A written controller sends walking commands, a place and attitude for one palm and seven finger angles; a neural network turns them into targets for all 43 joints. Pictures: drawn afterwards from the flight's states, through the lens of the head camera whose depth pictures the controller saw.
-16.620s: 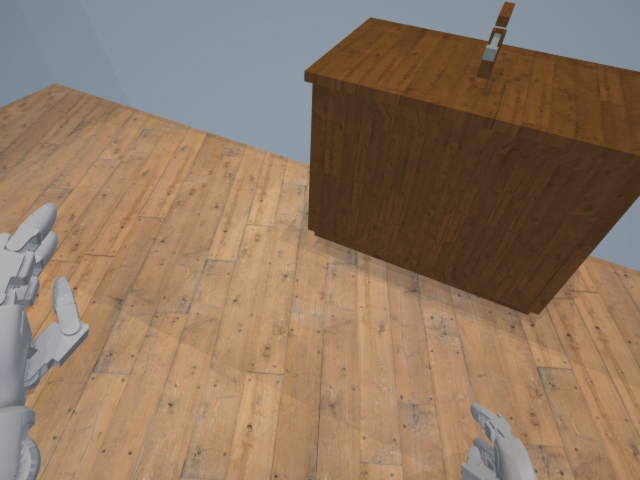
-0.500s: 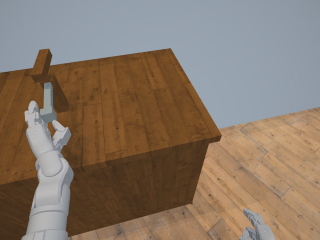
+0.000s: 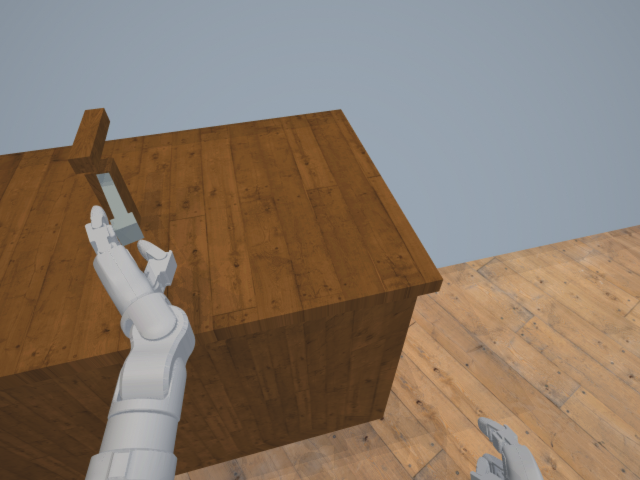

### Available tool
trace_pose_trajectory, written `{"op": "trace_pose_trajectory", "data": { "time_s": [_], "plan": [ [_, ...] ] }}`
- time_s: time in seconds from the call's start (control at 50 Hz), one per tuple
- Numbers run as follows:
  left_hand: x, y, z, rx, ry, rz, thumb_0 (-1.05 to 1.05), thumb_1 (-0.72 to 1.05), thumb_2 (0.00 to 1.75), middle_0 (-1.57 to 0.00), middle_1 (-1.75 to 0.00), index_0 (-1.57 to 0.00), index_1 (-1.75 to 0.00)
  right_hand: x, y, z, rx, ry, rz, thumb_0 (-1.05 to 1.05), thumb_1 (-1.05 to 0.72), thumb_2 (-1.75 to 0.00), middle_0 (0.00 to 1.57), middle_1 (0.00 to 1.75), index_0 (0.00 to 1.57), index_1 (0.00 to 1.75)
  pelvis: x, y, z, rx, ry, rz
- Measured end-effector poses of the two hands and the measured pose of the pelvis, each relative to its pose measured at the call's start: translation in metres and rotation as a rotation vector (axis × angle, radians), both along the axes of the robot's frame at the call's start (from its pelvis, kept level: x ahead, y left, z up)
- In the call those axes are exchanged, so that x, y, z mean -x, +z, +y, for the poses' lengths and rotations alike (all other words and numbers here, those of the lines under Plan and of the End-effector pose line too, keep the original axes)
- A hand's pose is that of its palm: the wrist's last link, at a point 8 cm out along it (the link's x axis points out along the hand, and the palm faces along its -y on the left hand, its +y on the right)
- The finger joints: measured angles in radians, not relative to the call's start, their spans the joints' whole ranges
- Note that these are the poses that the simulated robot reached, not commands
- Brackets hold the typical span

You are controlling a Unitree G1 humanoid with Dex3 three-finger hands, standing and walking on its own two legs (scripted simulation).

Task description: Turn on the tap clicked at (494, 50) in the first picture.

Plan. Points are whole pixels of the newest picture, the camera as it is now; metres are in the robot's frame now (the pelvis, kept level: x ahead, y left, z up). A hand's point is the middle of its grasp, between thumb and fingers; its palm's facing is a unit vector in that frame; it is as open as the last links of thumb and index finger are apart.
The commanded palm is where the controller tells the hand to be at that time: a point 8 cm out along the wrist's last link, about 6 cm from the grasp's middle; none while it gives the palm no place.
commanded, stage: push the lever round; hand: left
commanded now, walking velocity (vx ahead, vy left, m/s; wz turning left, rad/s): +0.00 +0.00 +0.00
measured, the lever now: (127, 229) +0.38 +0.28 +0.13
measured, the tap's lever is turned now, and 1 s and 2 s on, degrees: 19 53 62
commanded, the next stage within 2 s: lift the hand up off the lever in 1.28 s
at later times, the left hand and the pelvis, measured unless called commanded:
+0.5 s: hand (193, 243) +0.37 +0.19 +0.12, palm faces +0.77 -0.64 -0.06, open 7.9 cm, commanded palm +0.33 +0.21 +0.11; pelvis -0.01 -0.01 +0.00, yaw +1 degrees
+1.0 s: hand (222, 217) +0.43 +0.17 +0.11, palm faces +0.81 -0.58 -0.12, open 8.1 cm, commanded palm +0.37 +0.19 +0.11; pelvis +0.00 -0.01 -0.01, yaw +0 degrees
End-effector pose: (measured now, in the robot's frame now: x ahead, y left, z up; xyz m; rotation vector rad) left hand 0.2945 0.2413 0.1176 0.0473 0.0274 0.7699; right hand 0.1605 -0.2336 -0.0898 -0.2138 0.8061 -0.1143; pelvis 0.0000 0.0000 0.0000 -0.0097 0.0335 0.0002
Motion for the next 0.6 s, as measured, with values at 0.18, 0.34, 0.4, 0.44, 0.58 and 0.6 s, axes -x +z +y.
{"op": "trace_pose_trajectory", "data": {
  "time_s": [0.18,0.34,0.4,0.44,0.58,0.6],
  "plan": [
    [-0.008,0.002,-0.014,0.013,0.034,0.012,0.02,0.9,0.9,-0.15,-0.15,-0.13,-0.15,-0.001,-0.003,0.006,-0.011,0.014,0.018,0.01,-0.91,-0.9,0.2,0.3,0.2,0.3,0.004,0.0,0.0,-0.001,0.007,0.003],
    [-0.016,0.003,-0.022,0.023,0.071,0.026,0.02,0.9,0.9,-0.15,-0.15,-0.13,-0.15,0.007,-0.007,0.006,-0.025,0.014,0.043,0.01,-0.91,-0.9,0.2,0.3,0.2,0.3,0.006,0.0,-0.003,-0.001,0.006,0.012],
    [-0.018,0.003,-0.024,0.023,0.085,0.029,0.02,0.9,0.9,-0.15,-0.15,-0.13,-0.15,0.012,-0.009,0.005,-0.027,0.013,0.054,0.01,-0.91,-0.9,0.2,0.3,0.2,0.3,0.007,-0.001,-0.004,0.0,0.007,0.014],
    [-0.02,0.003,-0.025,0.022,0.095,0.032,0.02,0.9,0.9,-0.15,-0.15,-0.13,-0.15,0.015,-0.011,0.003,-0.027,0.011,0.064,0.01,-0.91,-0.9,0.2,0.3,0.2,0.3,0.009,-0.001,-0.004,0.001,0.008,0.015],
    [-0.032,0.003,-0.033,0.025,0.123,0.044,0.02,0.9,0.9,-0.15,-0.15,-0.13,-0.15,0.027,-0.017,-0.003,-0.019,0.004,0.099,0.01,-0.91,-0.9,0.2,0.3,0.2,0.3,0.013,-0.003,-0.007,0.003,0.012,0.031],
    [-0.034,0.003,-0.034,0.024,0.126,0.047,0.02,0.9,0.9,-0.15,-0.15,-0.14,-0.15,0.029,-0.018,-0.004,-0.018,0.003,0.104,0.01,-0.91,-0.9,0.2,0.3,0.2,0.3,0.013,-0.003,-0.007,0.003,0.011,0.035]
  ]
}}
